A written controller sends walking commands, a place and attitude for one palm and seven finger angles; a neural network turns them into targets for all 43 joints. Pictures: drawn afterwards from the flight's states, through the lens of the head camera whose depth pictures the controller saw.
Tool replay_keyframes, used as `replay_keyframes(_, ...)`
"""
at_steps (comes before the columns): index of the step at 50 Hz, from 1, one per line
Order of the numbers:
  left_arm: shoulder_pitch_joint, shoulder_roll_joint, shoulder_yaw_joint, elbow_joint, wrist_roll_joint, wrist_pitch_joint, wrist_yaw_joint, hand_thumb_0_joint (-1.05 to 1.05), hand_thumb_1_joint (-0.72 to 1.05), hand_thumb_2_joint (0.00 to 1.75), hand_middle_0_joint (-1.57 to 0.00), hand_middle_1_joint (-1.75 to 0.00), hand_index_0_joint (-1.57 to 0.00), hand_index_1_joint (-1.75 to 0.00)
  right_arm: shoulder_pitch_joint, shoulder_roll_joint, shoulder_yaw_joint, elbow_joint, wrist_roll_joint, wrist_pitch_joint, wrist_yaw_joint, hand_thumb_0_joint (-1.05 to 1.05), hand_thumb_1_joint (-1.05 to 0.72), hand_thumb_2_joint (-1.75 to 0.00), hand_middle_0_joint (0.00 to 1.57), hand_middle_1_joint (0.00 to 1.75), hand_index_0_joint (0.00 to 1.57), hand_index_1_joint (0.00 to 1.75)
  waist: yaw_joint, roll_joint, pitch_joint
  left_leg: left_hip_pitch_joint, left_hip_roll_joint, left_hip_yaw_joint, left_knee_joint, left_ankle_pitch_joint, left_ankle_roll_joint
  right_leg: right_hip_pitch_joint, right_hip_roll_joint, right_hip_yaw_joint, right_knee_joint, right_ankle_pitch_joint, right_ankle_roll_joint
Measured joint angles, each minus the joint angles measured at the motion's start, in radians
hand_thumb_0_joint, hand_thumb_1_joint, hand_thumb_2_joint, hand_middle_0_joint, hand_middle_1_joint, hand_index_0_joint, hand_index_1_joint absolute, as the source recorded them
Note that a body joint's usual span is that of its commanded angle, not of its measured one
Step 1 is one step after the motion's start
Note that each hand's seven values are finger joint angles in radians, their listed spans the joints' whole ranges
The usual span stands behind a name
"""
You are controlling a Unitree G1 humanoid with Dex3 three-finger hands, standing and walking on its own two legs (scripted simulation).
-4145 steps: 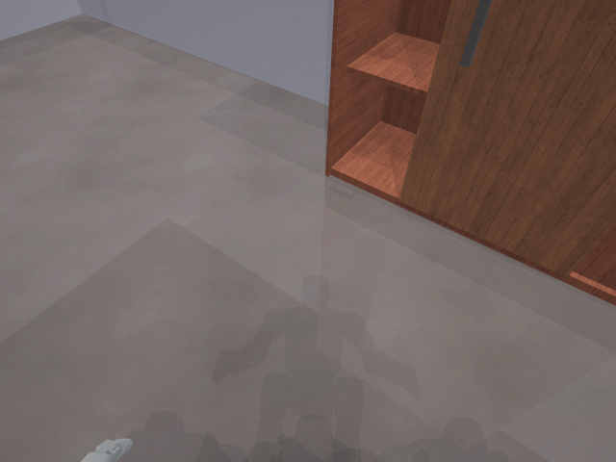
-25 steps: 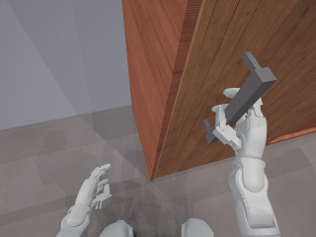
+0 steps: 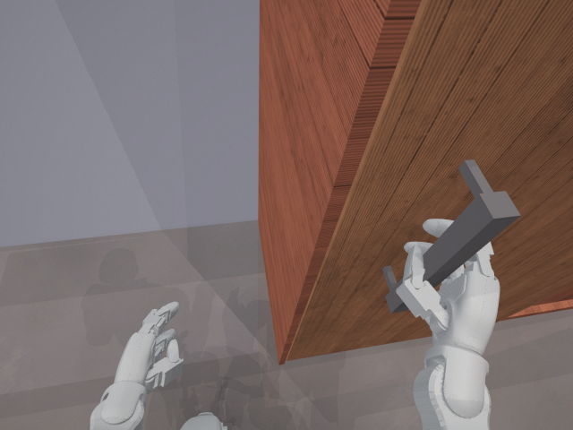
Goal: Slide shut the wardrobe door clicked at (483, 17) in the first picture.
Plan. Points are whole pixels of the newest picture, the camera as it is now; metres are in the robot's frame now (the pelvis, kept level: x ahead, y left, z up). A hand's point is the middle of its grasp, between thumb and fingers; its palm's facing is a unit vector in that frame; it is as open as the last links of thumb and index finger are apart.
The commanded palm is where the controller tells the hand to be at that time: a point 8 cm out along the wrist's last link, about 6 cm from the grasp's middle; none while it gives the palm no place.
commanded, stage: step sideways, sliding the door along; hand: right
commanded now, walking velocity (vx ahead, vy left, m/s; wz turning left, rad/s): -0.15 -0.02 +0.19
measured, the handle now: (426, 250) +0.30 -0.17 +0.10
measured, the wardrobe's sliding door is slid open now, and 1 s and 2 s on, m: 0.00 0.00 0.00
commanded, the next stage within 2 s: stop walking and hold the door there in 0.28 s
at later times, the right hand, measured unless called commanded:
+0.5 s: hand (416, 286) +0.26 -0.15 +0.10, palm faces +0.18 +0.97 -0.14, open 6.2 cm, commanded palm +0.23 -0.18 +0.10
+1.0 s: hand (419, 290) +0.25 -0.15 +0.10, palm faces +0.16 +0.96 -0.22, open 6.1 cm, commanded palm +0.22 -0.18 +0.10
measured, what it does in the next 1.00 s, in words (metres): steps on the spot: right foot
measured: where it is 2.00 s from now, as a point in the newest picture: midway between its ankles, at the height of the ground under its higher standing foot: outside the picture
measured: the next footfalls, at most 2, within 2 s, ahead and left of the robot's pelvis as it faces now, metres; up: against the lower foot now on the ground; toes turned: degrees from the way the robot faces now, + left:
right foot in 0.60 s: +0.02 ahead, -0.17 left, +0.00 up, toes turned +2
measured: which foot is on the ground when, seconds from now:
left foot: down 0.00-1.00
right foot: down 0.00-0.50, up 0.52-0.58, down 0.60-1.00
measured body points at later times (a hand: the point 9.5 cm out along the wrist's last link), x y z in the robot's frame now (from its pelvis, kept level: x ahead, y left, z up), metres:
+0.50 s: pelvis +0.04 -0.01 -0.01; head +0.07 +0.00 +0.44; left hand +0.25 +0.16 -0.10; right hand +0.24 -0.20 +0.11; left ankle +0.04 +0.12 -0.72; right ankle -0.09 -0.12 -0.70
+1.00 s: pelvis -0.02 -0.01 +0.01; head -0.04 +0.01 +0.46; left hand +0.09 +0.26 -0.08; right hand +0.24 -0.20 +0.11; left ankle +0.02 +0.11 -0.73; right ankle -0.02 -0.18 -0.73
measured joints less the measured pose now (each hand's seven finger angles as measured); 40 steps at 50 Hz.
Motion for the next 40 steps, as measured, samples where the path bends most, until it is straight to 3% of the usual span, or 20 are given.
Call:
replay_keyframes(2, 0.029, 0.006, 0.022, -0.032, -0.007, 0.003, 0.000, 0.01, 0.91, 0.90, -0.20, -0.29, -0.20, -0.30, -0.004, -0.001, 0.032, -0.001, -0.010, 0.010, 0.008, 0.03, -0.68, -0.83, 0.30, 1.40, 0.33, 1.39, 0.012, -0.008, -0.005, -0.017, 0.002, 0.010, 0.040, 0.002, 0.009, 0.007, -0.005, -0.007, -0.039, -0.006, 0.002)
replay_keyframes(7, 0.083, 0.004, 0.006, -0.062, -0.018, -0.012, -0.015, 0.01, 0.91, 0.90, -0.20, -0.29, -0.20, -0.30, -0.008, -0.011, 0.081, 0.009, -0.041, 0.006, 0.031, 0.03, -0.70, -0.81, 0.33, 1.40, 0.29, 1.36, -0.018, 0.000, -0.012, 0.033, 0.008, 0.058, -0.006, -0.015, 0.020, -0.021, -0.039, -0.076, 0.101, -0.031, -0.012)
replay_keyframes(11, 0.060, -0.011, -0.018, -0.032, -0.010, -0.020, -0.026, 0.01, 0.91, 0.90, -0.20, -0.29, -0.20, -0.30, 0.031, -0.004, 0.097, 0.005, -0.045, -0.008, 0.024, 0.03, -0.71, -0.80, 0.34, 1.40, 0.29, 1.35, -0.019, -0.004, -0.036, 0.047, 0.001, 0.012, -0.025, -0.058, -0.009, -0.053, -0.040, -0.079, 0.187, -0.011, -0.016)
replay_keyframes(15, 0.052, -0.028, -0.022, -0.031, 0.003, -0.014, -0.024, 0.01, 0.90, 0.90, -0.20, -0.29, -0.20, -0.30, 0.076, -0.009, 0.117, -0.006, -0.038, -0.021, 0.034, 0.04, -0.70, -0.80, 0.33, 1.40, 0.30, 1.36, 0.001, 0.000, -0.062, -0.006, -0.003, -0.035, 0.042, 0.001, 0.003, -0.013, -0.016, -0.097, 0.086, -0.024, -0.018)
replay_keyframes(17, 0.056, -0.036, -0.022, -0.044, 0.011, -0.003, -0.020, 0.01, 0.90, 0.90, -0.20, -0.29, -0.20, -0.30, 0.090, -0.041, 0.123, -0.020, -0.030, -0.034, 0.053, 0.03, -0.72, -0.80, 0.35, 1.40, 0.28, 1.36, 0.013, -0.001, -0.066, -0.037, -0.004, -0.014, 0.115, -0.029, 0.009, 0.008, -0.024, -0.115, 0.051, -0.058, -0.018)
replay_keyframes(20, 0.071, -0.042, -0.031, -0.058, 0.007, 0.011, -0.020, 0.01, 0.90, 0.90, -0.20, -0.29, -0.20, -0.30, 0.096, -0.077, 0.127, -0.031, -0.026, -0.061, 0.072, 0.03, -0.72, -0.80, 0.36, 1.40, 0.26, 1.37, 0.004, -0.001, -0.053, -0.033, -0.012, 0.054, 0.111, -0.036, 0.016, 0.025, -0.058, -0.148, 0.080, -0.097, 0.003)
replay_keyframes(23, 0.054, -0.057, -0.050, -0.016, 0.013, 0.040, -0.012, 0.01, 0.90, 0.90, -0.20, -0.29, -0.20, -0.30, 0.105, -0.170, 0.062, -0.003, -0.020, -0.111, 0.132, -0.01, -0.69, -0.81, 0.38, 1.40, 0.27, 1.37, 0.010, 0.008, -0.044, 0.031, -0.034, 0.066, 0.043, -0.078, 0.026, 0.032, -0.094, -0.177, 0.179, -0.086, 0.021)
replay_keyframes(25, 0.038, -0.061, -0.050, 0.016, 0.012, 0.057, -0.005, 0.01, 0.90, 0.90, -0.21, -0.30, -0.20, -0.30, 0.120, -0.219, 0.022, 0.002, -0.003, -0.109, 0.150, -0.03, -0.67, -0.81, 0.39, 1.40, 0.29, 1.38, 0.013, 0.013, -0.047, 0.065, -0.050, 0.034, -0.002, -0.112, 0.041, -0.009, -0.093, -0.133, 0.280, -0.005, 0.017)
replay_keyframes(26, 0.028, -0.059, -0.048, 0.031, 0.013, 0.056, 0.000, 0.01, 0.90, 0.90, -0.21, -0.30, -0.20, -0.30, 0.132, -0.228, 0.005, 0.003, 0.002, -0.110, 0.151, -0.04, -0.66, -0.81, 0.40, 1.40, 0.30, 1.38, 0.014, 0.029, -0.052, 0.063, -0.047, 0.005, -0.018, -0.114, 0.043, -0.041, -0.057, -0.087, 0.314, -0.040, 0.013)
replay_keyframes(28, 0.008, -0.047, -0.045, 0.046, 0.020, 0.056, 0.013, 0.01, 0.90, 0.90, -0.21, -0.30, -0.20, -0.30, 0.159, -0.224, -0.025, -0.005, 0.003, -0.102, 0.149, -0.05, -0.66, -0.80, 0.41, 1.40, 0.31, 1.38, 0.023, 0.060, -0.055, 0.052, -0.034, -0.042, -0.056, -0.093, 0.019, -0.079, 0.016, -0.017, 0.256, -0.116, 0.002)
replay_keyframes(29, -0.003, -0.037, -0.045, 0.044, 0.021, 0.057, 0.020, 0.01, 0.90, 0.90, -0.21, -0.30, -0.20, -0.30, 0.171, -0.219, -0.040, -0.015, 0.001, -0.091, 0.145, -0.05, -0.66, -0.80, 0.42, 1.40, 0.31, 1.39, 0.032, 0.067, -0.050, 0.045, -0.034, -0.060, -0.070, -0.068, 0.013, -0.078, 0.037, -0.001, 0.156, -0.064, -0.003)
replay_keyframes(30, -0.010, -0.024, -0.042, 0.032, 0.020, 0.056, 0.026, 0.01, 0.90, 0.90, -0.21, -0.30, -0.20, -0.30, 0.182, -0.213, -0.050, -0.026, 0.000, -0.082, 0.137, -0.05, -0.66, -0.79, 0.43, 1.40, 0.31, 1.39, 0.045, 0.060, -0.043, 0.038, -0.043, -0.069, -0.074, -0.040, 0.011, -0.067, 0.037, 0.007, 0.045, 0.086, -0.011)
replay_keyframes(31, -0.010, -0.014, -0.033, 0.018, 0.017, 0.054, 0.029, 0.01, 0.90, 0.90, -0.21, -0.29, -0.20, -0.30, 0.190, -0.211, -0.059, -0.034, -0.001, -0.073, 0.129, -0.05, -0.67, -0.78, 0.43, 1.40, 0.31, 1.39, 0.055, 0.052, -0.038, 0.029, -0.053, -0.074, -0.066, -0.019, 0.007, -0.046, 0.032, 0.000, -0.010, 0.141, -0.009)
replay_keyframes(33, 0.012, -0.017, -0.009, -0.004, 0.011, 0.057, 0.028, 0.01, 0.90, 0.90, -0.20, -0.29, -0.20, -0.30, 0.198, -0.222, -0.077, -0.021, 0.003, -0.065, 0.118, -0.05, -0.67, -0.77, 0.44, 1.40, 0.31, 1.39, 0.058, 0.068, -0.054, 0.010, -0.047, -0.082, -0.011, -0.053, 0.009, 0.002, 0.039, -0.041, -0.071, 0.089, 0.003)
replay_keyframes(35, 0.038, -0.021, 0.002, -0.017, 0.014, 0.060, 0.033, 0.01, 0.90, 0.90, -0.20, -0.29, -0.20, -0.30, 0.201, -0.221, -0.097, 0.002, 0.006, -0.046, 0.103, -0.06, -0.67, -0.77, 0.45, 1.40, 0.32, 1.40, 0.065, 0.071, -0.070, 0.018, -0.036, -0.047, 0.019, -0.067, 0.010, 0.033, 0.036, -0.063, -0.100, 0.067, 0.014)
replay_keyframes(37, 0.061, -0.020, -0.001, -0.028, 0.013, 0.064, 0.036, 0.01, 0.91, 0.90, -0.20, -0.29, -0.20, -0.30, 0.200, -0.218, -0.122, 0.018, 0.007, -0.022, 0.089, -0.07, -0.66, -0.77, 0.45, 1.40, 0.31, 1.40, 0.077, 0.063, -0.085, 0.058, -0.034, -0.015, -0.038, -0.009, 0.020, 0.039, 0.021, -0.068, -0.088, 0.063, 0.025)
replay_keyframes(40, 0.071, -0.007, -0.009, -0.012, 0.011, 0.068, 0.043, 0.01, 0.91, 0.90, -0.20, -0.29, -0.20, -0.30, 0.169, -0.202, -0.153, 0.051, 0.015, 0.004, 0.076, -0.07, -0.67, -0.78, 0.45, 1.40, 0.30, 1.40, 0.090, 0.040, -0.098, 0.093, -0.057, -0.004, -0.112, -0.053, 0.042, 0.008, -0.004, -0.049, -0.036, 0.058, 0.024)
